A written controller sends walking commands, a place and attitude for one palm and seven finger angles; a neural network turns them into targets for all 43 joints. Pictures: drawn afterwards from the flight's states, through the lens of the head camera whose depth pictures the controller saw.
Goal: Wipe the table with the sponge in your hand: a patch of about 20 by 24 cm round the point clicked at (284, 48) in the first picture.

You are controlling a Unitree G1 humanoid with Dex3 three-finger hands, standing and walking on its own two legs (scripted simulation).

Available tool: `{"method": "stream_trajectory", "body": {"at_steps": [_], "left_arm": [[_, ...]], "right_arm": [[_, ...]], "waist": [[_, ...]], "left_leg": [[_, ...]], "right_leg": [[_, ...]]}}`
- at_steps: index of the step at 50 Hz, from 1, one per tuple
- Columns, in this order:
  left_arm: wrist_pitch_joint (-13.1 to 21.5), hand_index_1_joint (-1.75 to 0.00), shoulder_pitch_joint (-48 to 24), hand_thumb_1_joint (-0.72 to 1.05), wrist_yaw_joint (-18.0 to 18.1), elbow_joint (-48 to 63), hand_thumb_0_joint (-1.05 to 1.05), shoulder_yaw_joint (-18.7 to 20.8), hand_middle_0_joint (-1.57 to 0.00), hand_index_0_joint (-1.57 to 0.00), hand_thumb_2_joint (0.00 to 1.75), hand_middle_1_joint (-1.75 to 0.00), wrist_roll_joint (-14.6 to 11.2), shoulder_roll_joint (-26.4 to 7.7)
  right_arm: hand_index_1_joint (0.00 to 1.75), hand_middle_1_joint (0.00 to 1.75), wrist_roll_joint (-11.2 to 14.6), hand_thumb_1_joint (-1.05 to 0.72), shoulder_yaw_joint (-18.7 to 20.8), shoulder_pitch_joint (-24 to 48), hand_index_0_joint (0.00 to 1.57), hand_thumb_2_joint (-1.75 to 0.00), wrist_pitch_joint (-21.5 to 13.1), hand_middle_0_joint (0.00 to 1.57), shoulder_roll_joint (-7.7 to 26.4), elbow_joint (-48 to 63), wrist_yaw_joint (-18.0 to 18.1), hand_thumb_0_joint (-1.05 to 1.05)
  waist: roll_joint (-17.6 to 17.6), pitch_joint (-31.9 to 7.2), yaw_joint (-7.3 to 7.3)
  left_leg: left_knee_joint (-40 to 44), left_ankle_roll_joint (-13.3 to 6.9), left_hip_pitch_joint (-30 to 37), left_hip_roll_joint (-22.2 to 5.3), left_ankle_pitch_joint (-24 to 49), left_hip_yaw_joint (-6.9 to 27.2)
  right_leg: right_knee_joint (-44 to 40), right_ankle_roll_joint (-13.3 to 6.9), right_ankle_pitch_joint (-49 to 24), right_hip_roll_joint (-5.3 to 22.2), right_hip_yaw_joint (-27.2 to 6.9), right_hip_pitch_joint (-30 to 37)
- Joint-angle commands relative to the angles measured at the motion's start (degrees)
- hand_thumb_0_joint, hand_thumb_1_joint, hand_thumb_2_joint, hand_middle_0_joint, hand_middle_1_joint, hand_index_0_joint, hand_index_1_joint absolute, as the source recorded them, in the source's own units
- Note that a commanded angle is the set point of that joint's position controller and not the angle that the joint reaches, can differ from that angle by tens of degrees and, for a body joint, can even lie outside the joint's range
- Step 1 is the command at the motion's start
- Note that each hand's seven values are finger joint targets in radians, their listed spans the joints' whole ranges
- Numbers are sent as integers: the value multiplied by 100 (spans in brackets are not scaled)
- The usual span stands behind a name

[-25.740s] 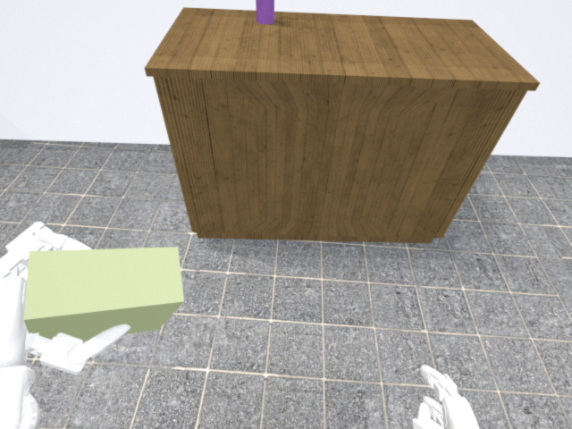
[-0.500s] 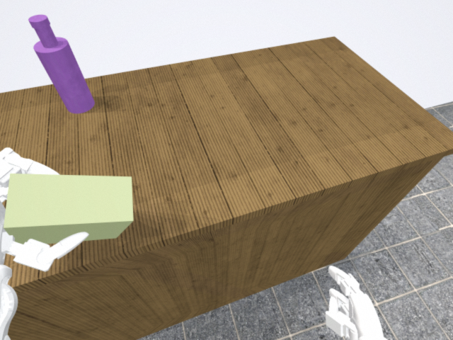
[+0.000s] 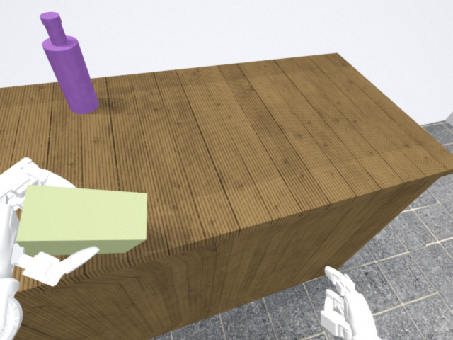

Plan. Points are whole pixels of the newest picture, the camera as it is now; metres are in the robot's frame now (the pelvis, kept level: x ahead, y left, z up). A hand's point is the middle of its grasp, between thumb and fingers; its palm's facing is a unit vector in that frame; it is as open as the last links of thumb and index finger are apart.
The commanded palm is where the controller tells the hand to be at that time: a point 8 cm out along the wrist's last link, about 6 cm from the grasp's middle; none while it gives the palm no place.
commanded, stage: look again from close up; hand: left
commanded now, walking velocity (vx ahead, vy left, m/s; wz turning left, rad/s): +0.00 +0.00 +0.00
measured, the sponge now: (103, 225) +0.24 +0.20 +0.12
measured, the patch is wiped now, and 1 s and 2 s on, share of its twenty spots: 0.00 0.00 0.00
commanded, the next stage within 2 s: come to a stop and stand still in 0.34 s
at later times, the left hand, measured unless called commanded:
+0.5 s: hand (37, 233) +0.20 +0.26 +0.16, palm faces +0.38 -0.84 -0.38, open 10.4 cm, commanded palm +0.14 +0.29 +0.18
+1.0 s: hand (52, 222) +0.22 +0.25 +0.16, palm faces +0.39 -0.84 -0.37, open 10.4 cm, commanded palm +0.16 +0.27 +0.18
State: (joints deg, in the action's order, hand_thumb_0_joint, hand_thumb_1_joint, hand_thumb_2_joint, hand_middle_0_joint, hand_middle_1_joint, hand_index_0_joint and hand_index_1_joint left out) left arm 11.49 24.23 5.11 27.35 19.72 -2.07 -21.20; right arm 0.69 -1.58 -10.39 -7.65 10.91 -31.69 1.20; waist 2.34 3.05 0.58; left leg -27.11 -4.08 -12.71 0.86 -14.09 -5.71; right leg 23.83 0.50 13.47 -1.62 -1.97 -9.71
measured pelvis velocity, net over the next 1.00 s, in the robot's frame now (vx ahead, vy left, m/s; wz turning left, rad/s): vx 0.00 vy -0.01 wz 0.00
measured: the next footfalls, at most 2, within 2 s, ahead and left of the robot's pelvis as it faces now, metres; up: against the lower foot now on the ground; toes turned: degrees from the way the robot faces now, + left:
none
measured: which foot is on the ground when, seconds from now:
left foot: down 0.00-1.00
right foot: down 0.00-1.00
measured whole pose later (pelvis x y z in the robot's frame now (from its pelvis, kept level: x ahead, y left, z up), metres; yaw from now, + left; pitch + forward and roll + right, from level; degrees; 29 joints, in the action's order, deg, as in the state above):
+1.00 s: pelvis +0.00 -0.01 +0.00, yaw +0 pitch +0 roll -1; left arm 12.8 21.6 4.6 22.8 21.6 -2.6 -20.7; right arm 0.9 -0.7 -12.3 -7.8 12.4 -33.5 1.9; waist 0.8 2.8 1.7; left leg -27.4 -3.2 -13.6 0.1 -13.8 -5.4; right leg 24.4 -0.4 13.4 -2.4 -1.6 -10.7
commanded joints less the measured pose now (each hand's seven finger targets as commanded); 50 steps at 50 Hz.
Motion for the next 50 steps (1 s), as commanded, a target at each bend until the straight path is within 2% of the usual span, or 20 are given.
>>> {"method": "stream_trajectory", "body": {"at_steps": [1,8,9,16,23,24,25,26,27,28,29,30,32,33,37,38,39,43,44,50], "left_arm": [[349,-160,-344,10,156,1245,0,744,-120,-120,130,-160,-92,-951],[305,-160,-604,10,183,1172,0,643,-120,-120,130,-160,-31,-929],[317,-160,-615,10,152,1084,0,444,-120,-120,130,-160,-47,-741],[351,-160,-642,10,193,1217,0,504,-120,-120,130,-160,19,-817],[332,-160,-408,10,233,1209,0,772,-120,-120,130,-160,25,-1007],[343,-160,-367,10,194,1085,0,561,-120,-120,130,-160,-15,-778],[349,-160,-372,10,195,1182,0,610,-120,-120,130,-160,-17,-870],[988,-160,-6555,10,196,2616,0,3936,-120,-120,130,-160,980,-5563],[762,-160,-3034,10,-91,-999,0,1554,-120,-120,130,-160,263,-1806],[568,-160,-1759,10,-17,-294,0,1152,-120,-120,130,-160,-55,-1256],[517,-160,-1807,10,-43,-310,0,803,-120,-120,130,-160,24,-942],[587,-160,-1614,10,-109,165,0,683,-120,-120,130,-160,-12,-959],[554,-160,-694,10,-135,766,0,417,-120,-120,130,-160,-40,-659],[512,-160,-320,10,-123,895,0,235,-120,-120,130,-160,-75,-415],[435,-160,-77,10,2,1044,0,764,-120,-120,130,-160,-34,-985],[425,-160,-164,10,94,1104,0,1165,-120,-120,130,-160,-36,-1351],[434,-160,-205,10,92,884,0,1112,-120,-120,130,-160,-74,-1186],[513,-160,-901,10,141,853,0,1147,-120,-120,130,-160,-66,-1247],[513,-160,-893,10,123,676,0,973,-120,-120,130,-160,-76,-1038],[418,-160,-665,10,92,843,0,552,-120,-120,130,-160,-54,-771]], "right_arm": [[30,30,35,-90,337,380,20,-90,-233,20,776,878,61,0],[30,30,42,-90,313,465,20,-90,-235,20,785,852,109,0],[30,30,21,-90,304,406,20,-90,-221,20,797,842,99,0],[30,30,27,-90,352,412,20,-90,-251,20,822,868,102,0],[30,30,44,-90,353,463,20,-90,-251,20,816,847,106,0],[30,30,22,-90,347,393,20,-90,-234,20,815,817,95,0],[30,30,38,-90,379,393,20,-90,-244,20,814,853,102,0],[30,30,-403,-90,289,-186,20,-90,-464,20,1011,775,16,0],[30,30,-129,-90,64,414,20,-90,-436,20,243,375,34,0],[30,30,65,-90,428,399,20,-90,-367,20,665,638,-14,0],[30,30,54,-90,504,131,20,-90,-454,20,784,786,-40,0],[30,30,44,-90,498,98,20,-90,-468,20,814,810,-103,0],[30,30,81,-90,446,238,20,-90,-426,20,771,908,-254,0],[30,30,136,-90,377,342,20,-90,-435,20,697,938,-310,0],[30,30,72,-90,407,419,20,-90,-398,20,818,1008,-182,0],[30,30,77,-90,395,481,20,-90,-353,20,838,967,-106,0],[30,30,50,-90,379,468,20,-90,-329,20,790,966,-40,0],[30,30,30,-90,349,497,20,-90,-327,20,772,825,121,0],[30,30,22,-90,348,398,20,-90,-327,20,758,777,129,0],[30,30,55,-90,369,372,20,-90,-368,20,769,810,71,0]], "waist": [[-727,-1051,52],[-713,-818,62],[-654,-779,41],[-884,-774,71],[-562,-846,80],[-511,-844,55],[-595,-871,54],[-15,50,84],[-143,-1034,77],[-1244,-1277,186],[-1741,-1426,124],[-1998,-1465,120],[-1627,-1263,175],[-1239,-1248,189],[697,-843,126],[653,-863,125],[613,-816,86],[-693,-651,42],[-824,-728,37],[-399,-1029,70]], "left_leg": [[488,316,526,-653,1573,678],[798,331,361,-669,624,750],[878,319,292,-670,484,789],[1116,349,135,-772,-45,947],[963,375,189,-691,179,880],[970,371,202,-673,236,886],[943,388,254,-689,322,915],[90,179,-865,-858,714,840],[415,179,445,-575,1296,1029],[617,506,1042,-664,1529,727],[587,409,930,-848,1313,734],[591,353,888,-945,1230,907],[603,188,471,-1021,885,843],[556,203,371,-944,880,755],[344,299,4,-589,-129,609],[335,310,159,-541,-67,572],[353,284,152,-520,-129,615],[530,252,321,-546,-13,604],[551,225,290,-560,3,643],[288,225,656,-505,1038,558]], "right_leg": [[-134,-167,-1556,352,-157,217],[-276,-146,-1087,303,-137,149],[-283,-133,-970,284,-69,158],[-170,-122,-678,269,-23,293],[-271,-134,-854,302,-47,304],[-290,-132,-838,290,-10,284],[-278,-149,-881,318,-58,301],[-289,-207,-771,562,-234,-773],[-131,-422,-295,617,-335,-935],[304,-411,-504,306,11,-411],[593,-415,-254,311,-111,-412],[698,-325,-5,330,-74,-505],[531,-212,-206,376,-83,-217],[445,-195,-419,328,30,-82],[-293,-208,-406,429,-413,-215],[-336,-228,-288,452,-449,-372],[-384,-235,-123,498,-450,-449],[-345,-250,-310,437,-501,-537],[-313,-240,-410,424,-405,-373],[-356,-198,-1469,442,-390,-70]]}}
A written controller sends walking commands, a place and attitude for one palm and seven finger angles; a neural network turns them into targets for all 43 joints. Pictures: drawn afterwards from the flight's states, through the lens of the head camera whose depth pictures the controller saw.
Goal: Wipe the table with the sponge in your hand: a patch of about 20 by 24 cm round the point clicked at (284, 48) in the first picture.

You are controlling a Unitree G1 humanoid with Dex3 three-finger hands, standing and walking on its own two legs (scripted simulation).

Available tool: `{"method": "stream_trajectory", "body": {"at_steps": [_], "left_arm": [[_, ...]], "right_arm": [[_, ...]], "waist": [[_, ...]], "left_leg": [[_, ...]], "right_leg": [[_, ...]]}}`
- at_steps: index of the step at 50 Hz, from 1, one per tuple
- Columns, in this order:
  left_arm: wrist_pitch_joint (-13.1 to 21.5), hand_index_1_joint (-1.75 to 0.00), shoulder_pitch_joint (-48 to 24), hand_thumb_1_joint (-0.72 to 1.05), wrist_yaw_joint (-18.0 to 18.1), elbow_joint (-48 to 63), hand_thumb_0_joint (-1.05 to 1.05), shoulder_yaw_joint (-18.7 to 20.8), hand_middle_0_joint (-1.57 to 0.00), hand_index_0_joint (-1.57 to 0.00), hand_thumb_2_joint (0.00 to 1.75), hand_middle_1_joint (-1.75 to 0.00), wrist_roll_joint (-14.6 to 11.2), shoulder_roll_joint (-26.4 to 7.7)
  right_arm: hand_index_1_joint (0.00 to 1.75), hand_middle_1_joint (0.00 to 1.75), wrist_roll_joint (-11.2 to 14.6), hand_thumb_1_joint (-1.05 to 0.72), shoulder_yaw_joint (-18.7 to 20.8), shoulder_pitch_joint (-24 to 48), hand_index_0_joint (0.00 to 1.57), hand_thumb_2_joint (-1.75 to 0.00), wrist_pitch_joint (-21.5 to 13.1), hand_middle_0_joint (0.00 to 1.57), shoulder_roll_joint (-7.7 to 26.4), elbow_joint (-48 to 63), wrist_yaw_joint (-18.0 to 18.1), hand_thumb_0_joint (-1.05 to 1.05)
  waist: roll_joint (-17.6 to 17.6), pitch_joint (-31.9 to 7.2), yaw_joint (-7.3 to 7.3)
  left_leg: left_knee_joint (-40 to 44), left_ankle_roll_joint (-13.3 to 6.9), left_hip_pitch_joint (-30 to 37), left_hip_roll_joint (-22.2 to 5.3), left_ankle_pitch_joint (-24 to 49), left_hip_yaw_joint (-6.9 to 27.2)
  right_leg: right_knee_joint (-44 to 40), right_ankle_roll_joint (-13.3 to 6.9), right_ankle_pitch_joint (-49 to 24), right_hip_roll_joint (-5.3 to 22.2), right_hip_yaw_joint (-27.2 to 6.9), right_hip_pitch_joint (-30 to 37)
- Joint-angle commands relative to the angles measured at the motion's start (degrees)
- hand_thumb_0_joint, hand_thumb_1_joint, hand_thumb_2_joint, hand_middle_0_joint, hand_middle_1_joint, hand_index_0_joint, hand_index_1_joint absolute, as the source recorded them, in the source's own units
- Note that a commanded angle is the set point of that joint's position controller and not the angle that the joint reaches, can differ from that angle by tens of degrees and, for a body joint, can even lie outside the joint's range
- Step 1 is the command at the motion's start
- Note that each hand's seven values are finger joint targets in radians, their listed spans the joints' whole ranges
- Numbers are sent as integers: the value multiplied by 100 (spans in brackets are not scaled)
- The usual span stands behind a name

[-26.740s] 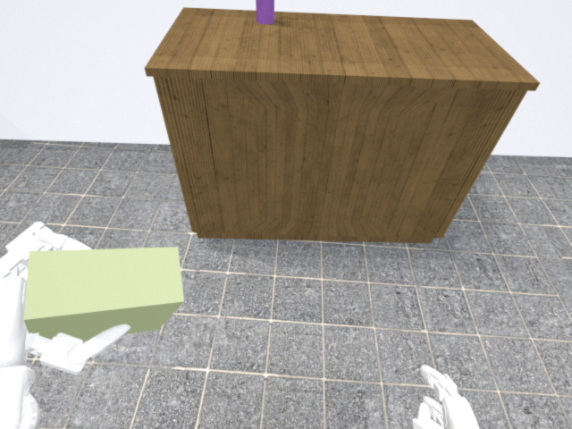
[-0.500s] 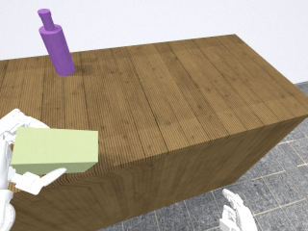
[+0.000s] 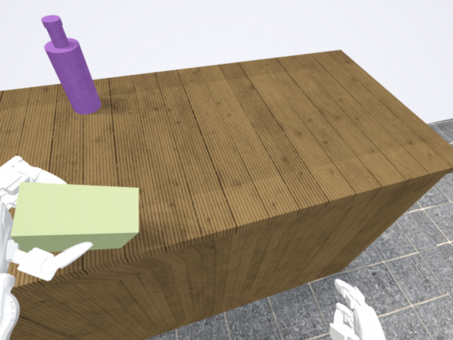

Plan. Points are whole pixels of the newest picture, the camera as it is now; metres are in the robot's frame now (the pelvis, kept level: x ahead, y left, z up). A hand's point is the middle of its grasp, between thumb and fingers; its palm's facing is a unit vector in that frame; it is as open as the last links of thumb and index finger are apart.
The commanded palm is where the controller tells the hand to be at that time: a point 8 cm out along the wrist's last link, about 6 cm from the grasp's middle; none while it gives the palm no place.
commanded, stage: come to a stop and stand still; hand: left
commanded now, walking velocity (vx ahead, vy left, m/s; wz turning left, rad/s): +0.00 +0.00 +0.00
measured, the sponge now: (97, 221) +0.24 +0.21 +0.12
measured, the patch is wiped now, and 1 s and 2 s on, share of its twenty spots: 0.00 0.00 0.00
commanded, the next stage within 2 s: look again from close up in 0.68 s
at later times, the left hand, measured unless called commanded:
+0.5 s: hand (37, 224) +0.21 +0.27 +0.15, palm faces +0.38 -0.86 -0.35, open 10.4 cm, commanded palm +0.16 +0.30 +0.18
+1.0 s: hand (31, 228) +0.21 +0.27 +0.15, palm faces +0.38 -0.85 -0.37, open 10.4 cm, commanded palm +0.15 +0.30 +0.18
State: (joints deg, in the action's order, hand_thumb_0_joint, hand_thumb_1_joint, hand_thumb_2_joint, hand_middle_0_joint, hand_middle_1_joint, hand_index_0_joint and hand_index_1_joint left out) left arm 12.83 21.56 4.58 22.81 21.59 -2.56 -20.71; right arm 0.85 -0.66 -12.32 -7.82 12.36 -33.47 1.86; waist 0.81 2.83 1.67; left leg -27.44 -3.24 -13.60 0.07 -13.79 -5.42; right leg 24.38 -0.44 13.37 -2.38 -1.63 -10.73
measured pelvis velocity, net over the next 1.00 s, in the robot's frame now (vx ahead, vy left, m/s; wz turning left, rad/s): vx -0.01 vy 0.02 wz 0.02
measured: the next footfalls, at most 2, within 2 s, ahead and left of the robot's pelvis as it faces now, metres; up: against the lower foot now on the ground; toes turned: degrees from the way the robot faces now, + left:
none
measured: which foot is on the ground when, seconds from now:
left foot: down 0.00-1.00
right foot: down 0.00-1.00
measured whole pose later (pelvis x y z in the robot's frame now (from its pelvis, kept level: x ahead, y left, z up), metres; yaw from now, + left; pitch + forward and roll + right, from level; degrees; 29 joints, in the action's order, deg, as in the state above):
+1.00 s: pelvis -0.01 +0.02 +0.00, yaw +1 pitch -1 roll -2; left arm 11.1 25.0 5.9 26.8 19.9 -2.3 -20.9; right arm 0.9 -0.8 -11.6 -6.1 11.6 -32.6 2.1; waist 1.4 3.1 0.8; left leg -25.2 -4.8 -12.4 1.9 -12.2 -5.1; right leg 21.7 1.3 11.8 -0.6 -1.3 -9.0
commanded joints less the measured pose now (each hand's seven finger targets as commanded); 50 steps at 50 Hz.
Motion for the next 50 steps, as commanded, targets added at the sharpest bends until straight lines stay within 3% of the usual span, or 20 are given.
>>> {"method": "stream_trajectory", "body": {"at_steps": [1,4,8,9,13,14,15,18,19,23,24,28,29,33,34,43,44,48,49,50], "left_arm": [[277,-160,-391,10,145,1378,0,307,-120,-120,130,-160,2,-781],[250,-160,-244,10,182,1485,0,340,-120,-120,130,-160,18,-812],[225,-160,-110,10,237,1700,0,598,-120,-120,130,-160,19,-1082],[229,-160,-68,10,219,1604,0,470,-120,-120,130,-160,1,-918],[199,-160,-76,10,244,1659,0,650,-120,-120,130,-160,-17,-1109],[206,-160,-47,10,212,1555,0,502,-120,-120,130,-160,-40,-942],[204,-160,-75,10,213,1647,0,548,-120,-120,130,-160,-50,-1025],[171,-160,-152,10,227,1651,0,535,-120,-120,130,-160,-30,-1030],[173,-160,-119,10,200,1532,0,389,-120,-120,130,-160,-45,-883],[168,-160,-284,10,236,1722,0,476,-120,-120,130,-160,12,-1036],[166,-160,-233,10,211,1581,0,329,-120,-120,130,-160,-12,-870],[154,-160,-258,10,255,1601,0,504,-120,-120,130,-160,32,-1031],[157,-160,-197,10,230,1450,0,353,-120,-120,130,-160,13,-851],[179,-160,-188,10,265,1658,0,579,-120,-120,130,-160,39,-1070],[188,-160,-126,10,233,1539,0,378,-120,-120,130,-160,8,-849],[183,-160,-26,10,275,1705,0,581,-120,-120,130,-160,26,-1057],[183,-160,26,10,245,1595,0,390,-120,-120,130,-160,-7,-862],[181,-160,-67,10,282,1730,0,538,-120,-120,130,-160,25,-1042],[186,-160,-8,10,252,1595,0,370,-120,-120,130,-160,-2,-863],[188,-160,-78,10,254,1701,0,384,-120,-120,130,-160,4,-902]], "right_arm": [[30,30,36,-90,295,575,20,-90,-353,20,653,985,-8,0],[30,30,18,-90,281,630,20,-90,-325,20,656,991,-10,0],[30,30,31,-90,269,704,20,-90,-270,20,643,1028,11,0],[30,30,9,-90,272,626,20,-90,-239,20,639,1010,11,0],[30,30,36,-90,251,684,20,-90,-184,20,623,1047,44,0],[30,30,4,-90,244,600,20,-90,-162,20,636,1028,37,0],[30,30,26,-90,266,599,20,-90,-164,20,627,1076,42,0],[30,30,36,-90,235,680,20,-90,-165,20,626,1057,57,0],[30,30,4,-90,228,611,20,-90,-145,20,639,1043,52,0],[30,30,31,-90,236,697,20,-90,-171,20,648,1047,63,0],[30,30,-1,-90,218,643,20,-90,-153,20,643,1047,56,0],[30,30,30,-90,232,696,20,-90,-173,20,653,1048,67,0],[30,30,-3,-90,223,639,20,-90,-146,20,653,1029,61,0],[30,30,35,-90,257,681,20,-90,-178,20,656,1035,65,0],[30,30,3,-90,245,622,20,-90,-154,20,662,1006,53,0],[30,30,46,-90,281,668,20,-90,-164,20,653,1000,62,0],[30,30,10,-90,266,617,20,-90,-138,20,663,991,56,0],[30,30,53,-90,293,676,20,-90,-150,20,666,997,76,0],[30,30,10,-90,275,628,20,-90,-120,20,678,973,74,0],[30,30,42,-90,311,591,20,-90,-138,20,659,1016,68,0]], "waist": [[-184,-1027,-39],[-177,-1063,-31],[-472,-1109,-16],[-390,-1108,-40],[-539,-998,-32],[-461,-1012,-47],[-506,-1052,-44],[-571,-957,-34],[-474,-928,-46],[-680,-886,-26],[-559,-854,-37],[-555,-743,-16],[-446,-701,-31],[-486,-851,-24],[-467,-845,-39],[-522,-940,-40],[-449,-899,-49],[-573,-852,-50],[-557,-832,-59],[-598,-857,-75]], "left_leg": [[310,141,766,-426,1074,518],[343,134,767,-444,1332,540],[352,181,835,-470,1680,569],[385,164,770,-490,1637,574],[448,214,726,-502,1600,594],[503,207,669,-510,1555,620],[506,212,713,-527,1585,639],[613,249,688,-544,1340,656],[673,222,601,-543,1194,674],[848,298,611,-615,868,745],[927,261,482,-631,649,771],[1048,297,356,-649,163,858],[1106,261,231,-652,-13,882],[988,316,411,-631,324,869],[1028,298,321,-610,244,875],[838,372,540,-608,846,834],[856,332,476,-597,813,821],[855,360,526,-618,782,839],[883,307,439,-610,681,841],[877,331,451,-621,692,864]], "right_leg": [[-412,-102,-1529,519,-434,48],[-364,-87,-1637,497,-306,106],[-282,-97,-1796,500,-272,133],[-291,-88,-1732,486,-201,179],[-328,-96,-1704,485,-225,168],[-325,-87,-1640,449,-153,221],[-307,-85,-1663,460,-175,265],[-348,-79,-1448,447,-159,198],[-376,-63,-1364,421,-110,230],[-309,-64,-1057,397,-64,191],[-330,-39,-938,385,-7,241],[-359,-40,-695,386,-45,235],[-385,-27,-641,369,-3,281],[-357,-52,-854,404,-36,322],[-378,-41,-780,392,10,356],[-339,-78,-1080,445,-45,330],[-375,-65,-1070,438,-8,340],[-349,-82,-1021,455,-54,268],[-394,-75,-1001,446,-39,300],[-362,-94,-1009,464,-70,343]]}}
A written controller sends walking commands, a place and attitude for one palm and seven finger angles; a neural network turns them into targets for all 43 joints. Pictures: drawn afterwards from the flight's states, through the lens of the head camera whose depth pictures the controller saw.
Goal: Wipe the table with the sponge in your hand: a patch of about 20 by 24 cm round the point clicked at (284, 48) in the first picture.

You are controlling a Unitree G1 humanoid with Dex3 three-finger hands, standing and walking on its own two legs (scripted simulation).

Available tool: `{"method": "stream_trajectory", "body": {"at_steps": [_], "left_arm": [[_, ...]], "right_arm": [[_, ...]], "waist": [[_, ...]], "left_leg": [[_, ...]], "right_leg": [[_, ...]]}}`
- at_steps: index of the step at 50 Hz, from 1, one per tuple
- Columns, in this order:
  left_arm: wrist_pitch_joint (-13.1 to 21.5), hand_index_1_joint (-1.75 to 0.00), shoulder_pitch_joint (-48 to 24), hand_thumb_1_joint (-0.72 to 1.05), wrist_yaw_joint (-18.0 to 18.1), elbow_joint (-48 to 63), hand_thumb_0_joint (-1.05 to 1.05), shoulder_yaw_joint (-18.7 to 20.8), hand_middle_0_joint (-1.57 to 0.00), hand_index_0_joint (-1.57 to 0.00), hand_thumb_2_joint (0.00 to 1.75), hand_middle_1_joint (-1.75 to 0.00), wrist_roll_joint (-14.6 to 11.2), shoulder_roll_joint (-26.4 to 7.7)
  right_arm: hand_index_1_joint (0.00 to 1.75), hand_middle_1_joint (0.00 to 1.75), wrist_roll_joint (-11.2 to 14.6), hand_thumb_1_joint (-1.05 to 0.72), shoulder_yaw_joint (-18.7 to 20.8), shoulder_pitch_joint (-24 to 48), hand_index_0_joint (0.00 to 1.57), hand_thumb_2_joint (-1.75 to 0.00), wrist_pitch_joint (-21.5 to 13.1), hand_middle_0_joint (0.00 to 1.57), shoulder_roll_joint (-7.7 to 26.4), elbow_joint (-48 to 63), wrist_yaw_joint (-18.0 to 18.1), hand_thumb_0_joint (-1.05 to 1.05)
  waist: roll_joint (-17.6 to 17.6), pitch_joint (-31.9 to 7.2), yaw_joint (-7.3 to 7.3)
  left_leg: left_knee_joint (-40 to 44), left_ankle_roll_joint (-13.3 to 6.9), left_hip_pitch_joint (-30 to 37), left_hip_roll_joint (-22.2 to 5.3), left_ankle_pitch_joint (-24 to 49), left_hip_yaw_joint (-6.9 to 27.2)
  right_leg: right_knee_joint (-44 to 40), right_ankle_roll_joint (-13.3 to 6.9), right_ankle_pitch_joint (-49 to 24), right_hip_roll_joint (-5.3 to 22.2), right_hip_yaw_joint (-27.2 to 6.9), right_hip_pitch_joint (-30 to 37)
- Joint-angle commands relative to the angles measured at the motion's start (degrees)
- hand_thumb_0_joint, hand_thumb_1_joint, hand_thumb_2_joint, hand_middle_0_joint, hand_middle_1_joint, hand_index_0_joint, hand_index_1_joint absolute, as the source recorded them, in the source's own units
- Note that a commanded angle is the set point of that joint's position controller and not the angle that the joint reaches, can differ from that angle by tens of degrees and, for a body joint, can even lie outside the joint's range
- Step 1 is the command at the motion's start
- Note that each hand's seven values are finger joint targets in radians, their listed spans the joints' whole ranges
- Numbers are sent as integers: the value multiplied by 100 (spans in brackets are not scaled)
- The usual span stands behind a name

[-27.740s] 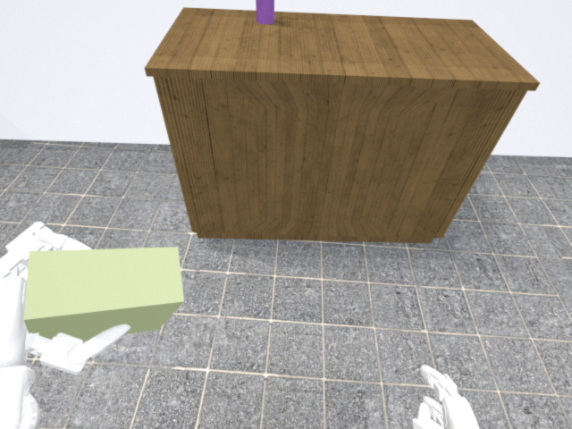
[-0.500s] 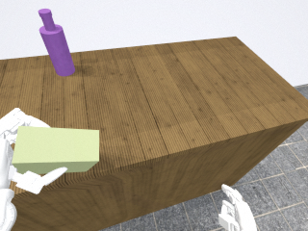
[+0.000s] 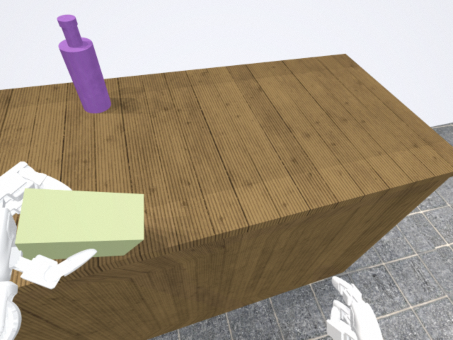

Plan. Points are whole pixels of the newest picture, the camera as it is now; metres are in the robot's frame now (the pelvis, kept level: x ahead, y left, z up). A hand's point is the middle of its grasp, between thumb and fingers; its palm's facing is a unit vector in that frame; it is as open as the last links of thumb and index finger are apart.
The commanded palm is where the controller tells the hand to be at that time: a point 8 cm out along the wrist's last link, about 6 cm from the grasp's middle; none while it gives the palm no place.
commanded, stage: look again from close up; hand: left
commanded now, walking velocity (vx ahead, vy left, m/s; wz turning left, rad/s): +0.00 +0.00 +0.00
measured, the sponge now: (101, 227) +0.24 +0.20 +0.12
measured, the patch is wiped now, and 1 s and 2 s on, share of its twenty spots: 0.00 0.00 0.00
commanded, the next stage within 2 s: turn the palm down, sponge in hand in 0.06 s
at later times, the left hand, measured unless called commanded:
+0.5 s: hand (70, 240) +0.20 +0.21 +0.16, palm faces +0.30 -0.73 -0.62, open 10.4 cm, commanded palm +0.16 +0.26 +0.20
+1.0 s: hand (96, 200) +0.24 +0.19 +0.19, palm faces +0.26 -0.49 -0.83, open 10.4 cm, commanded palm +0.18 +0.23 +0.24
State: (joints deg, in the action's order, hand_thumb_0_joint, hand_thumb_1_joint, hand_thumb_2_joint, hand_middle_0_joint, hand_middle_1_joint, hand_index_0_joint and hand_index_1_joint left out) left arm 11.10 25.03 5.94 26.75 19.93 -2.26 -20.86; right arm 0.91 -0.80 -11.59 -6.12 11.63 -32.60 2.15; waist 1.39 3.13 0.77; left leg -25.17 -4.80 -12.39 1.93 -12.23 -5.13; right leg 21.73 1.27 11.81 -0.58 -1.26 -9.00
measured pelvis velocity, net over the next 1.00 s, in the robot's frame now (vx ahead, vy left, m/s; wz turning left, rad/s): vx -0.01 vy -0.09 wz -0.02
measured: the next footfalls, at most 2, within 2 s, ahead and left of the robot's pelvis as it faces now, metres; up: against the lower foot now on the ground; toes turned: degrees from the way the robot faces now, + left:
none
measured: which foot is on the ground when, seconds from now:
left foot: down 0.00-1.00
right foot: down 0.00-1.00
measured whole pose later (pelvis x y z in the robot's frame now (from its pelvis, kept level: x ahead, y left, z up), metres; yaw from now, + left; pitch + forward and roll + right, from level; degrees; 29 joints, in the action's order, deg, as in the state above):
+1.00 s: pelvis -0.01 -0.09 -0.02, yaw -1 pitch -1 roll +1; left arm -5.9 12.3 -5.8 19.8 22.4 9.6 -39.9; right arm 1.5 -0.3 -8.4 -2.3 16.7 -35.6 5.1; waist -4.3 -0.6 3.9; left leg -38.5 2.0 -18.8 -0.2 -18.0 1.9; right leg 39.0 -6.1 20.3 -5.4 1.8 -17.4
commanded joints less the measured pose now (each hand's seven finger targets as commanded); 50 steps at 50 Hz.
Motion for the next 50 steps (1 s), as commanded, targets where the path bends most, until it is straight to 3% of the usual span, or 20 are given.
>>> {"method": "stream_trajectory", "body": {"at_steps": [1,7,8,9,10,11,12,13,15,17,19,20,23,26,31,35,38,42,46,50], "left_arm": [[358,-160,-400,10,117,1214,0,556,-120,-120,130,-160,-33,-884],[327,-160,-508,10,125,1215,0,487,-120,-120,130,-160,-15,-837],[1192,-160,-5573,10,228,3463,0,2028,-120,-120,130,-160,138,-5287],[-163,-160,-3496,10,-139,-606,0,1649,-120,-120,130,-160,785,-2404],[-340,-160,-3029,10,-306,-123,0,674,-120,-120,130,-160,476,-1680],[-534,-160,-2494,10,-359,310,0,1115,-120,-120,130,-160,417,-1901],[-839,-160,-2204,10,-564,621,0,714,-120,-120,130,-160,71,-1325],[-1200,-160,-1857,10,-682,415,0,636,-120,-120,130,-160,-180,-1118],[-1555,-160,-1391,10,-805,684,0,526,-120,-120,130,-160,-242,-1220],[-1713,-160,-1632,10,-819,937,0,382,-120,-120,130,-160,205,-1522],[-1679,-160,-1857,10,-683,1153,0,775,-120,-120,130,-160,690,-2130],[-1617,-160,-1519,10,-640,996,0,736,-120,-120,130,-160,756,-1964],[-1178,-160,-2197,10,-360,1217,0,1559,-120,-120,130,-160,578,-2709],[-973,-160,-2621,10,-256,351,0,1347,-120,-120,130,-160,477,-2431],[-1610,-160,-3516,10,-539,-647,0,688,-120,-120,130,-160,919,-2817],[-1789,-160,-3940,10,-939,-586,0,195,-120,-120,130,-160,1327,-2943],[-1399,-160,-3772,10,-1098,-227,0,648,-120,-120,130,-160,1349,-3404],[-1086,-160,-2796,10,-1245,-367,0,1351,-120,-120,130,-160,1051,-3570],[-1461,-160,-2254,10,-967,-36,0,1684,-120,-120,130,-160,1124,-3747],[-2017,-160,-1754,10,-637,503,0,1640,-120,-120,130,-160,1447,-3744]], "right_arm": [[30,30,28,-90,317,518,20,-90,-307,20,753,911,37,0],[30,30,37,-90,323,523,20,-90,-299,20,735,936,48,0],[30,30,407,-90,-666,-409,20,-90,-146,20,968,1649,406,0],[30,30,-311,-90,239,647,20,-90,-406,20,636,559,183,0],[30,30,-293,-90,116,679,20,-90,-479,20,792,796,-153,0],[30,30,-323,-90,287,415,20,-90,-375,20,1089,630,-191,0],[30,30,-263,-90,269,627,20,-90,-395,20,967,794,-144,0],[30,30,-114,-90,212,848,20,-90,-389,20,925,705,-178,0],[30,30,-119,-90,146,998,20,-90,-371,20,975,641,-210,0],[30,30,-113,-90,62,1207,20,-90,-237,20,1027,778,-207,0],[30,30,-125,-90,0,1347,20,-90,-100,20,970,914,-158,0],[30,30,-133,-90,-12,1401,20,-90,-59,20,924,946,-101,0],[30,30,-52,-90,18,1520,20,-90,-52,20,905,842,113,0],[30,30,-46,-90,28,1366,20,-90,-121,20,819,514,244,0],[30,30,42,-90,14,1504,20,-90,-42,20,902,437,419,0],[30,30,89,-90,34,1696,20,-90,-48,20,887,569,475,0],[30,30,95,-90,65,1817,20,-90,-108,20,866,638,513,0],[30,30,46,-90,168,1492,20,-90,-99,20,868,552,443,0],[30,30,51,-90,202,1323,20,-90,9,20,950,677,318,0],[30,30,50,-90,219,1232,20,-90,197,20,1040,877,285,0]], "waist": [[-605,-841,28],[-494,-778,14],[-1653,-541,-294],[-1151,-1387,471],[-742,-1263,27],[-1152,-2216,243],[-1405,-2549,465],[-1438,-2546,450],[-1199,-1879,576],[-830,-1301,449],[-492,-1070,375],[-141,-909,336],[-32,-1074,336],[-527,-824,266],[-1127,-633,178],[-552,-720,180],[12,-1006,335],[305,-1212,484],[-522,-1380,623],[-344,-1498,615]], "left_leg": [[686,475,316,-819,457,853],[674,424,273,-809,285,861],[545,271,-992,-680,-125,947],[243,776,832,-650,1834,876],[162,1050,1099,-621,3616,984],[-92,1096,1958,-842,4308,1070],[-158,1046,2226,-716,4403,991],[-131,1025,2255,-760,3820,985],[-79,915,1509,-611,2849,762],[-81,741,707,-468,1654,655],[21,611,292,-437,967,616],[49,518,196,-441,617,614],[44,406,172,-376,-390,606],[-39,408,71,-281,-880,525],[-441,427,-202,-132,-973,286],[-894,470,-392,-185,-616,404],[-1102,489,-568,-203,-469,611],[-1332,505,-893,-226,-217,798],[-1382,541,-1008,-210,233,806],[-1300,473,-853,-202,653,718]], "right_leg": [[-107,-255,-801,278,-109,132],[-175,-265,-785,312,-177,141],[642,89,326,-115,-24,205],[1008,-421,-326,-154,439,-457],[706,-359,-309,-287,646,-989],[1033,-284,-326,-283,507,-1169],[1027,-276,-217,-161,440,-1141],[1097,-237,-28,-171,390,-1230],[891,-291,-235,-67,580,-946],[729,-315,-544,-68,666,-815],[656,-360,-370,-134,662,-712],[637,-309,-125,-145,661,-795],[455,-221,582,-137,481,-953],[267,-182,998,-63,364,-1110],[-266,-199,1989,338,-426,-1062],[-434,-176,2600,629,-1158,-875],[-361,-72,2475,777,-1515,-573],[59,68,760,947,-1562,-154],[627,30,-1297,1005,-1453,126],[970,38,-2410,841,-1210,104]]}}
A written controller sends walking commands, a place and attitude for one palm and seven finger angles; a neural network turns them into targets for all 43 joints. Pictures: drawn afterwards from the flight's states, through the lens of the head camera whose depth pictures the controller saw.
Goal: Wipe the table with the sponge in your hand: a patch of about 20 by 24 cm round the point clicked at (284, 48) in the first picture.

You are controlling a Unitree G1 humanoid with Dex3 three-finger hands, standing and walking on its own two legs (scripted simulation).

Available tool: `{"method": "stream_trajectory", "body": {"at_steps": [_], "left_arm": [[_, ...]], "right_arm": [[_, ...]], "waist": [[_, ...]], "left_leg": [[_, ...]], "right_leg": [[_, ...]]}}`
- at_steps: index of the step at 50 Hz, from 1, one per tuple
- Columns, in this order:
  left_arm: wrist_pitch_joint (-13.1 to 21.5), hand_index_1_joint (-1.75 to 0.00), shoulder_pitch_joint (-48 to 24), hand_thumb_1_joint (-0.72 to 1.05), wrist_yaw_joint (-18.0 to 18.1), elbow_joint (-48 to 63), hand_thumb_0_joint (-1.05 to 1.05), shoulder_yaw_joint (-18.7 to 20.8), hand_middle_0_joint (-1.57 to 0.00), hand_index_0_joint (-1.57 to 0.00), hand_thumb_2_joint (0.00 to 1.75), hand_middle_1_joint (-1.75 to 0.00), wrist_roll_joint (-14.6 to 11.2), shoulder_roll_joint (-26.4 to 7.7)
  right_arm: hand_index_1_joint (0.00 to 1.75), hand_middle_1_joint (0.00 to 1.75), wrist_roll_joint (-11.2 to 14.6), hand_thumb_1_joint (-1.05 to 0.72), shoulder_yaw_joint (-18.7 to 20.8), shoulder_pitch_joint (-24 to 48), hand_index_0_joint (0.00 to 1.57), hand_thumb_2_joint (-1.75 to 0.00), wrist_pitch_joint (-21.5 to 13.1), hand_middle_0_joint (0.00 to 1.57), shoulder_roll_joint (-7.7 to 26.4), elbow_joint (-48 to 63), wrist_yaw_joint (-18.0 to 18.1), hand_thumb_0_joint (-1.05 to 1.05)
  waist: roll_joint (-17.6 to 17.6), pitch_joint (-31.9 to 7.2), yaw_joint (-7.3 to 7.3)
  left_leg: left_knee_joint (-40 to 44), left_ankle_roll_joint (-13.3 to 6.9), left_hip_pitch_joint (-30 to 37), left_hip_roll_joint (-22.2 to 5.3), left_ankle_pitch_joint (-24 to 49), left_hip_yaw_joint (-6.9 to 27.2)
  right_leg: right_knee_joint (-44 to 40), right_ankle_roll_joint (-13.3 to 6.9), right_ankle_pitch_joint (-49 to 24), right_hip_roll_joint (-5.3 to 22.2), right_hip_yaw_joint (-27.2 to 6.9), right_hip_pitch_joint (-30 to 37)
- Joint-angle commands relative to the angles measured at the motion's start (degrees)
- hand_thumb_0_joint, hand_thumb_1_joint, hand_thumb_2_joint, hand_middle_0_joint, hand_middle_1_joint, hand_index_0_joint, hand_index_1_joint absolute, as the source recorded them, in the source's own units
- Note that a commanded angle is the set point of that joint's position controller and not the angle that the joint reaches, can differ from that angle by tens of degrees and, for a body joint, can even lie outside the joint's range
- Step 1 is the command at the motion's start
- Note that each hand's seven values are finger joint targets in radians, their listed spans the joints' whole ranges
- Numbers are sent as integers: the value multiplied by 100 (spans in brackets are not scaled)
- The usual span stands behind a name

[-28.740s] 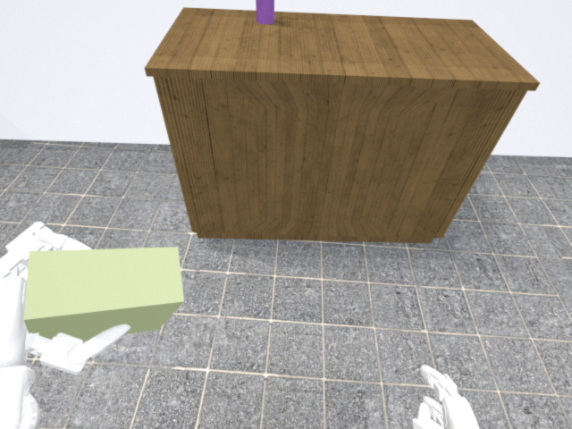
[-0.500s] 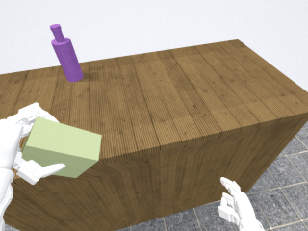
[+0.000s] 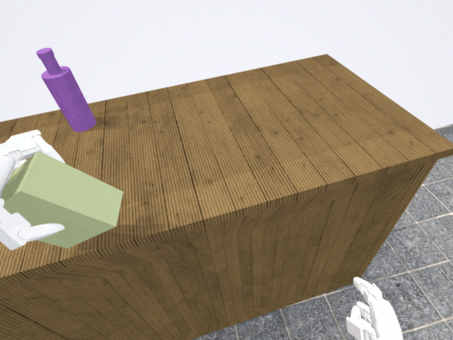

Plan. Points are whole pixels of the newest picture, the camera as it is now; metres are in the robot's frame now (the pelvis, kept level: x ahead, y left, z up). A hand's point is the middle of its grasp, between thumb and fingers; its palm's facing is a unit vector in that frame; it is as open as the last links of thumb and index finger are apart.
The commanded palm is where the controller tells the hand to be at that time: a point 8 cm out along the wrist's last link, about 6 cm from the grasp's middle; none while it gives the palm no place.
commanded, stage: turn the palm down, sponge in hand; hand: left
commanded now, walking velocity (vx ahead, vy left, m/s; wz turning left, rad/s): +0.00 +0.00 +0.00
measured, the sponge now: (69, 211) +0.25 +0.27 +0.16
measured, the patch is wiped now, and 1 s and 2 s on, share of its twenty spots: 0.00 0.00 0.00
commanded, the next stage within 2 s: move the sponge above the wiping area in 1.36 s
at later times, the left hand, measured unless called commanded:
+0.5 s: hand out of the picture +0.22 +0.34 +0.23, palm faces +0.30 -0.23 -0.92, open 10.4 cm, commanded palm +0.17 +0.34 +0.30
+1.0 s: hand out of the picture +0.22 +0.34 +0.25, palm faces +0.24 -0.05 -0.97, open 10.4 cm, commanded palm +0.16 +0.32 +0.31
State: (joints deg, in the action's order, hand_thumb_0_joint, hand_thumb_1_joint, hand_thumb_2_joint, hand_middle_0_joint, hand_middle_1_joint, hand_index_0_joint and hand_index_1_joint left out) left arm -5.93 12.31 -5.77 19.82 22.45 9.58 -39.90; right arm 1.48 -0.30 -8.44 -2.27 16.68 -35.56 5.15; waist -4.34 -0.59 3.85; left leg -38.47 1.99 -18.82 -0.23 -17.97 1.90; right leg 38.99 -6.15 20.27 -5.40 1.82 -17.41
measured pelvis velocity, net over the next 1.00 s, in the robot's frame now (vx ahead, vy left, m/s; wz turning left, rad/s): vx -0.03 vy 0.04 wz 0.00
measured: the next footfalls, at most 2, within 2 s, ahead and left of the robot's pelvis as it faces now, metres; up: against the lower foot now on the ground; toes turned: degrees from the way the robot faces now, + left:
none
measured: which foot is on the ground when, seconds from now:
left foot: down 0.00-1.00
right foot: down 0.00-1.00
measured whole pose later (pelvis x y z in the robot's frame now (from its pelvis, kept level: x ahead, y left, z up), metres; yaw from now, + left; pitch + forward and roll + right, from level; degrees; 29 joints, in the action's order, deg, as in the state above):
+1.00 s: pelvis -0.03 +0.04 +0.02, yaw +0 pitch -5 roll +1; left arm -29.1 -4.7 -12.8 22.5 4.1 43.3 -40.0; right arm 3.8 -6.2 2.8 2.4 14.6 -37.0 4.4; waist -6.4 1.4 8.8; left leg -25.2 -1.3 -11.8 2.7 -9.0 0.6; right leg 28.4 -2.9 12.4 -2.2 0.1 -11.5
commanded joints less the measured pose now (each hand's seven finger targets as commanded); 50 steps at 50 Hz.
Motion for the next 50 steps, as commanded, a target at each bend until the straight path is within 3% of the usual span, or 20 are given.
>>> {"method": "stream_trajectory", "body": {"at_steps": [1,3,4,5,9,16,17,18,22,23,29,33,37,38,39,42,43,46,48,50], "left_arm": [[-406,-160,-524,10,541,1360,0,1371,-120,-120,130,-160,326,-1877],[-538,-160,-380,10,542,1368,0,1456,-120,-120,130,-160,431,-1981],[-595,-160,-457,10,460,1478,0,1199,-120,-120,130,-160,461,-1753],[-623,-160,-467,10,410,1603,0,1276,-120,-120,130,-160,515,-1870],[-722,-160,-869,10,347,1578,0,887,-120,-120,130,-160,742,-1674],[-1171,-160,-1721,10,537,1877,0,312,-120,-120,130,-160,1660,-1676],[-1284,-160,-1837,10,522,1807,0,222,-120,-120,130,-160,1789,-1659],[-1426,-160,-1991,10,511,1725,0,259,-120,-120,130,-160,1858,-1716],[-1874,-160,-2521,10,259,1419,0,-236,-120,-120,130,-160,2335,-1640],[-2020,-160,-2695,10,179,1291,0,-245,-120,-120,130,-160,2386,-1639],[-2278,-160,-3331,10,-379,1439,0,-940,-120,-120,130,-160,2920,-1377],[-2285,-160,-3473,10,-548,1571,0,-876,-120,-120,130,-160,3288,-1566],[-2215,-160,-3620,10,-520,1638,0,-772,-120,-120,130,-160,3519,-1761],[-2278,-160,-3682,10,-473,1617,0,-567,-120,-120,130,-160,3545,-1927],[-2279,-160,-3688,10,-464,1465,0,-748,-120,-120,130,-160,3558,-1718],[-2273,-160,-3499,10,-422,1276,0,-766,-120,-120,130,-160,3594,-1649],[-2317,-160,-3453,10,-407,1231,0,-718,-120,-120,130,-160,3574,-1625],[-2262,-160,-3195,10,-436,1033,0,-900,-120,-120,130,-160,3575,-1448],[-2245,-160,-3179,10,-428,1180,0,-964,-120,-120,130,-160,3612,-1353],[-2165,-160,-3143,10,-429,1199,0,-1084,-120,-120,130,-160,3605,-1275]], "right_arm": [[30,30,5,-90,168,967,20,-90,-173,20,552,1201,7,0],[30,30,76,-90,128,1123,20,-90,-186,20,534,1227,65,0],[30,30,67,-90,135,1028,20,-90,-172,20,525,1296,89,0],[30,30,71,-90,139,979,20,-90,-196,20,525,1281,121,0],[30,30,137,-90,86,1104,20,-90,-307,20,468,1260,218,0],[30,30,140,-90,-80,1489,20,-90,-287,20,396,1181,211,0],[30,30,154,-90,-95,1556,20,-90,-268,20,370,1156,212,0],[30,30,235,-90,-172,1899,20,-90,-304,20,332,1151,188,0],[30,30,195,-90,-235,1944,20,-90,-114,20,350,1046,177,0],[30,30,274,-90,-312,2322,20,-90,-145,20,289,1061,158,0],[30,30,248,-90,-379,2497,20,-90,4,20,270,1071,78,0],[30,30,281,-90,-427,2709,20,-90,34,20,182,1095,28,0],[30,30,171,-90,-391,2591,20,-90,133,20,222,1005,2,0],[30,30,231,-90,-437,2812,20,-90,64,20,192,1056,-16,0],[30,30,177,-90,-418,2694,20,-90,95,20,224,976,-24,0],[30,30,177,-90,-386,2594,20,-90,175,20,225,925,-45,0],[30,30,260,-90,-422,2810,20,-90,102,20,176,987,-58,0],[30,30,200,-90,-375,2593,20,-90,148,20,250,938,-58,0],[30,30,284,-90,-403,2821,20,-90,66,20,177,1037,-73,0],[30,30,237,-90,-362,2615,20,-90,58,20,205,975,-60,0]], "waist": [[269,-1167,277],[603,-1154,283],[488,-1324,232],[570,-1347,220],[121,-1274,205],[-441,-1236,279],[-349,-1107,288],[-527,-997,356],[-254,-932,332],[-281,-771,397],[-374,-1066,383],[-461,-1131,445],[-431,-1284,501],[-528,-1260,566],[-442,-1267,539],[-278,-1170,530],[-293,-1047,544],[65,-1062,497],[-109,-1001,483],[-31,-1099,454]], "left_leg": [[70,-240,-126,21,1342,-26],[99,-290,13,51,1521,-106],[135,-315,90,15,1596,-143],[186,-342,207,11,1710,-163],[351,-366,521,-2,1726,-197],[1100,-285,823,-78,1233,147],[1229,-279,840,-119,1054,213],[1316,-248,859,-95,862,243],[1719,-225,867,-141,622,383],[1769,-217,841,-115,463,394],[1986,-224,1008,-103,475,518],[2076,-232,1018,-103,386,610],[2040,-237,1074,-58,732,605],[2025,-245,967,-43,605,605],[2001,-243,980,-39,667,565],[1960,-225,1049,-12,842,495],[1933,-226,973,7,672,493],[1827,-257,990,48,857,378],[1733,-260,996,87,766,354],[1668,-285,1035,117,886,293]], "right_leg": [[-712,787,-3342,1253,-1402,900],[-708,786,-3440,1112,-1254,873],[-696,813,-3551,1111,-1073,893],[-673,813,-3555,1045,-943,829],[-892,666,-2541,840,-612,467],[-1112,515,-1060,652,-302,320],[-1153,504,-895,631,-278,299],[-1193,426,-768,563,-372,334],[-1290,447,-677,546,-234,503],[-1326,376,-621,470,-331,505],[-1324,345,-839,396,-232,758],[-1266,290,-781,309,-436,852],[-1323,286,-856,420,-406,950],[-1304,207,-798,329,-627,1039],[-1332,225,-831,396,-465,1018],[-1463,253,-804,470,-493,905],[-1494,190,-690,382,-693,871],[-1598,269,-740,514,-552,856],[-1652,201,-587,465,-834,772],[-1651,261,-631,552,-719,798]]}}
